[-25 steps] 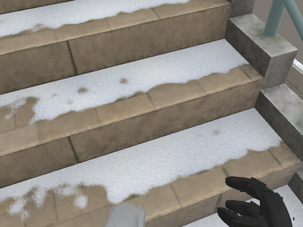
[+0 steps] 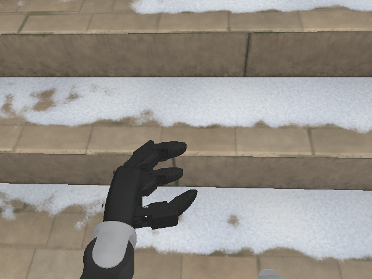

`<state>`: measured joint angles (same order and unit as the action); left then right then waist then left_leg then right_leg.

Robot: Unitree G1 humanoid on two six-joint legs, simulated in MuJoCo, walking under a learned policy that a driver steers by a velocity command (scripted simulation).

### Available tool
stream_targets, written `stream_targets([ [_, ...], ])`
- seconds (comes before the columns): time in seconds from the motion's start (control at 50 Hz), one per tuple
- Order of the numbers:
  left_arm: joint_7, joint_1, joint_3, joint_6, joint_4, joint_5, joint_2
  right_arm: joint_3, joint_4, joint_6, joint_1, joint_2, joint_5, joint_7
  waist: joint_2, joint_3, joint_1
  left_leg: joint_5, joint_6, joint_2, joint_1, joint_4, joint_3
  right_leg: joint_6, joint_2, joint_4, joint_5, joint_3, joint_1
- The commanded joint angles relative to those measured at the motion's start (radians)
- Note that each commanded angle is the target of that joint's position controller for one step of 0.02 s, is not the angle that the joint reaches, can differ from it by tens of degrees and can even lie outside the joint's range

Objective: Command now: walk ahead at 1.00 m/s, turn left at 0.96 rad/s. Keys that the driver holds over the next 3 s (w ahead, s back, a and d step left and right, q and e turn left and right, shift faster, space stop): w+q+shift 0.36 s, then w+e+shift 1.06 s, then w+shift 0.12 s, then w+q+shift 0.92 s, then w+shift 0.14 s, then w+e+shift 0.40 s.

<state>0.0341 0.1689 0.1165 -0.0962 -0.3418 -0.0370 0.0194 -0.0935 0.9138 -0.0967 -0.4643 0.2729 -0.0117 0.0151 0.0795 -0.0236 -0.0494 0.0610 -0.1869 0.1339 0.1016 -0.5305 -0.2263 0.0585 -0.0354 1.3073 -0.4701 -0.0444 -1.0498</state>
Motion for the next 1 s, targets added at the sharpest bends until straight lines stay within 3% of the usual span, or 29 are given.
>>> stream_targets([
  [0.02, 0.025, -0.727, -0.218, 0.025, -0.229, 0.017, 0.424, -0.02, -0.257, -0.109, 0.488, 0.019, 0.03, -0.068, -0.428, -0.453, 0.383, -0.057, 0.085, 0.104, 0.555, -0.917, 0.039, 0.08, -0.158, -0.623, 0.014, -0.332, 1.216],
  [0.04, 0.035, -0.561, -0.221, 0.025, -0.203, -0.001, 0.414, -0.01, -0.333, -0.101, 0.379, -0.026, 0.053, -0.071, -0.474, -0.418, 0.215, 0.064, 0.092, 0.074, 0.757, -1.253, -0.009, 0.173, -0.322, -0.885, 0.063, -0.821, 1.136],
  [0.06, 0.022, -0.408, -0.193, 0.005, -0.218, 0.002, 0.282, 0.007, -0.355, -0.082, 0.346, -0.046, 0.08, -0.064, -0.333, -0.323, 0.084, -0.046, 0.072, -0.014, 0.809, -1.308, 0.034, 0.172, -0.331, -0.841, -0.209, -0.787, 1.044],
  [0.08, 0.003, -0.371, -0.181, -0.014, -0.279, 0.022, 0.21, 0.024, -0.361, -0.051, 0.344, -0.074, 0.083, -0.06, -0.195, -0.179, 0.044, -0.129, 0.054, -0.06, 0.839, -1.366, 0.084, 0.135, -0.302, -0.847, -0.333, -0.666, 0.93],
  [0.12, -0.015, -0.401, -0.166, -0.044, -0.411, 0.001, 0.138, 0.053, -0.391, 0.003, 0.385, -0.122, 0.092, -0.056, -0.075, -0.033, 0.021, 0.014, 0.025, -0.075, 1.018, -1.651, 0.094, 0.092, -0.295, -0.848, -0.126, -0.437, 0.822],
  [0.14, -0.03, -0.502, -0.163, -0.052, -0.506, -0.014, 0.131, 0.082, -0.417, 0.023, 0.401, -0.197, 0.069, -0.053, -0.097, 0.02, 0.004, 0.095, 0.001, -0.092, 1.095, -1.711, 0.065, 0.048, -0.263, -0.891, -0.002, -0.291, 0.804],
  [0.2, -0.05, -0.447, -0.159, -0.083, -0.569, -0.017, 0.136, 0.081, -0.48, 0.079, 0.546, -0.146, 0.024, -0.035, -0.09, 0.129, -0.047, 0.28, 0.017, -0.128, 1.125, -1.502, 0.074, -0.046, -0.253, -1.061, 0.2, 0.045, 0.725],
  [0.24, -0.053, -0.479, -0.166, -0.09, -0.605, -0.019, 0.203, 0.071, -0.542, 0.109, 0.664, -0.127, 0.041, 0.008, -0.096, 0.175, -0.043, 0.342, 0.015, -0.11, 1.147, -1.559, 0.171, -0.042, -0.267, -1.162, 0.471, 0.179, 0.743],
  [0.3, -0.059, -0.642, -0.174, -0.083, -0.693, -0.001, 0.239, 0.091, -0.614, 0.124, 0.799, -0.127, 0.048, 0.016, -0.084, 0.175, -0.032, 0.456, -0.026, -0.124, 1.098, -1.247, 0.299, -0.039, -0.158, -1.245, 0.714, 0.336, 0.847],
  [0.34, -0.016, -0.616, -0.188, -0.057, -0.591, 0.044, 0.343, 0.08, -0.517, 0.129, 0.651, -0.036, 0.019, -0.044, -0.05, -0.035, -0.032, 0.287, 0.006, -0.029, 0.461, -0.807, 0.515, 0.043, -0.12, -1.215, 1.344, 0.383, 0.737],
  [0.36, 0.008, -0.61, -0.214, -0.058, -0.531, 0.053, 0.491, 0.045, -0.452, 0.141, 0.431, 0.032, 0.007, -0.042, -0.138, -0.234, -0.119, 0.357, 0.026, 0.083, 0.202, -0.878, 0.509, 0.066, -0.165, -0.983, 1.946, 0.358, 0.8],
  [0.38, -0.006, -0.55, -0.251, -0.077, -0.482, 0.044, 0.617, 0.035, -0.435, 0.146, 0.194, 0.031, 0.004, -0.029, -0.271, -0.344, -0.224, 0.404, 0.014, 0.038, 0.142, -0.771, 0.418, 0.076, -0.259, -0.759, 2.16, 0.292, 0.941],
  [0.4, -0.033, -0.472, -0.262, -0.086, -0.435, 0.071, 0.585, 0.013, -0.415, 0.141, 0.088, 0.081, 0.024, -0.025, -0.284, -0.404, -0.26, 0.457, -0.007, 0.056, 0.025, -0.518, 0.299, 0.084, -0.283, -0.459, 2.134, 0.226, 0.962],
  [0.42, -0.056, -0.519, -0.251, -0.087, -0.412, 0.051, 0.431, -0.022, -0.424, 0.118, 0.249, 0.124, 0.011, -0.04, -0.158, -0.315, -0.151, 0.432, -0.063, -0.019, 0.003, -0.179, -0.012, 0.023, -0.121, -0.087, 0.922, 0.185, 0.775],
  [0.44, -0.093, -0.469, -0.225, -0.082, -0.283, 0.019, 0.342, -0.041, -0.388, 0.13, 0.287, 0.21, 0.052, -0.03, 0.182, -0.421, -0.075, 0.492, -0.186, -0.273, -0.152, 0.127, -0.617, -0.022, 0.1, 0.512, 0.374, 0.073, 0.354],
  [0.48, -0.062, -0.307, -0.176, -0.072, -0.169, -0.012, 0.19, -0.039, -0.314, 0.08, 0.278, 0.171, 0.045, -0.043, -0.048, -0.347, -0.052, 0.511, -0.107, -0.333, -0.082, 0.196, -0.601, 0.022, 0.065, 0.981, 0.377, -0.103, 0.122],
  [0.52, -0.031, -0.332, -0.109, -0.045, -0.143, -0.013, 0.062, -0.001, -0.14, 0.015, 0.15, 0.056, 0.056, -0.03, -0.136, -0.077, 0.028, 0.159, -0.082, -0.292, 0.115, 0.119, -0.302, 0.074, 0.047, 1.015, 0.241, -0.122, -0.024],
  [0.58, -0.024, -0.326, -0.105, 0.003, -0.172, 0.029, 0.05, 0.048, -0.036, -0.018, 0.094, -0.088, 0.076, -0.019, -0.124, 0.029, 0.072, 0.018, -0.046, -0.353, 0.172, 0.187, -0.089, 0.09, 0.069, 1.127, 0.095, -0.131, -0.167],
  [0.66, 0.021, 0.011, -0.046, 0.042, -0.025, 0.046, -0.024, 0.074, 0.084, -0.053, 0.05, -0.053, 0.039, -0.036, -0.173, 0.204, 0.115, 0.148, 0.104, -0.315, 0.325, 0.443, 0.191, 0.124, 0.069, 0.857, -0.012, -0.016, -0.317],
  [0.72, -0.031, -0.15, -0.068, 0.062, -0.093, 0.029, 0.099, 0.079, 0.022, -0.054, 0.13, 0.024, 0.003, 0.005, -0.133, -0.018, 0.176, -0.683, 0.073, -0.246, 0.403, 0.564, 0.429, 0.097, 0.063, 0.384, 0.153, 0.214, 0.341],
  [0.74, -0.047, -0.273, -0.086, 0.07, -0.17, 0.035, 0.156, 0.054, -0.021, -0.057, 0.186, 0.133, -0.037, 0.02, -0.093, -0.213, 0.234, -1.215, 0.032, -0.248, 0.384, 0.448, 0.456, 0.089, 0.139, 0.249, 0.247, 0.264, 0.671],
  [0.78, -0.026, -0.414, -0.122, 0.091, -0.214, 0.052, 0.216, -0.006, -0.064, -0.093, 0.161, 0.293, -0.042, 0.027, 0.076, -0.321, 0.274, -1.835, 0.042, -0.372, 0.044, 0.142, 0.404, 0.087, 0.146, 0.067, 0.066, 0.304, 0.702],
  [0.82, -0.028, -0.499, -0.171, 0.062, -0.229, 0.038, 0.299, -0.019, -0.154, -0.067, 0.214, 0.228, -0.014, -0.017, 0.045, -0.337, 0.302, -1.564, 0.034, -0.322, -0.028, -0.447, 0.367, 0.129, 0.215, -0.469, 0.006, 0.132, 0.812],
  [0.84, -0.05, -0.387, -0.202, 0.044, -0.268, 0.042, 0.332, 0.008, -0.211, -0.063, 0.232, 0.061, 0.062, -0.036, -0.13, -0.172, 0.181, -0.158, 0.081, -0.17, 0.32, -0.825, 0.289, 0.179, 0.157, -0.701, 0.151, -0.172, 0.871],
  [0.86, -0.044, -0.338, -0.22, 0.064, -0.277, 0.021, 0.4, 0.037, -0.347, -0.067, 0.211, -0.029, 0.096, -0.058, -0.336, -0.226, 0.076, 0.044, 0.139, -0.035, 0.726, -1.311, 0.171, 0.318, -0.046, -0.823, 0.452, -0.707, 1.03],
  [0.88, -0.032, -0.397, -0.222, 0.068, -0.287, 0.03, 0.38, 0.056, -0.399, -0.072, 0.279, -0.059, 0.11, -0.053, -0.18, -0.246, 0.113, 0.098, 0.132, -0.037, 0.915, -1.674, 0.133, 0.365, -0.099, -0.913, 0.15, -0.865, 1.043],
  [0.9, -0.023, -0.456, -0.199, 0.055, -0.354, 0.021, 0.304, 0.088, -0.449, -0.075, 0.341, -0.138, 0.107, -0.043, -0.097, -0.061, 0.083, 0.108, 0.128, -0.056, 1.051, -1.774, 0.126, 0.335, -0.082, -0.956, 0.11, -0.797, 0.938],
  [0.94, -0.032, -0.547, -0.192, 0.025, -0.458, 0.004, 0.281, 0.143, -0.5, -0.049, 0.411, -0.221, 0.129, -0.021, -0.007, 0.081, 0.028, 0.204, 0.1, -0.111, 1.2, -1.83, 0.141, 0.245, -0.008, -0.914, 0.173, -0.519, 0.812],
  [1.0, -0.044, -0.508, -0.166, -0.009, -0.485, 0.013, 0.248, 0.167, -0.583, -0.003, 0.568, -0.202, 0.101, 0.007, -0.031, 0.224, -0.01, 0.381, 0.118, -0.152, 1.163, -1.567, 0.257, 0.13, 0.031, -1.053, 0.385, -0.33, 0.523],
])
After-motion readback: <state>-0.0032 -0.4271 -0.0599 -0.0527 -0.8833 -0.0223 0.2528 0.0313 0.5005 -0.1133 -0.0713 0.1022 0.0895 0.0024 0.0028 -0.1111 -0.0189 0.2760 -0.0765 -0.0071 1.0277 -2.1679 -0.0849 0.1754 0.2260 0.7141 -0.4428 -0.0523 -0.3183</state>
